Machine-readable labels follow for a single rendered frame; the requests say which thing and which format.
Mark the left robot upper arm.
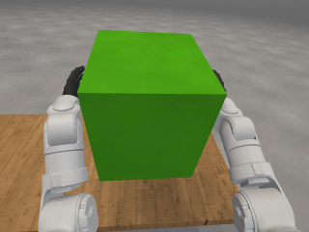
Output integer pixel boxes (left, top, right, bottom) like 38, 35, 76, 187
39, 192, 99, 232

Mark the robot right hand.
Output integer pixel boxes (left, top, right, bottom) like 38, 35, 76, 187
213, 70, 227, 98

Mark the right robot upper arm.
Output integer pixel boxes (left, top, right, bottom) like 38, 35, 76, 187
232, 188, 301, 232

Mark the table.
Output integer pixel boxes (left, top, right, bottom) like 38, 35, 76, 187
0, 114, 239, 232

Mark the robot left forearm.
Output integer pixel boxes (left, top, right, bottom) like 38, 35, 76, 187
38, 95, 89, 232

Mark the carton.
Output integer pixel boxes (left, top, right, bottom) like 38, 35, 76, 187
77, 30, 227, 182

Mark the robot left hand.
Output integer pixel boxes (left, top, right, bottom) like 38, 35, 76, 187
62, 66, 85, 98

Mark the robot right forearm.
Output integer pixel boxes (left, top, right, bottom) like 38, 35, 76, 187
213, 98, 295, 221

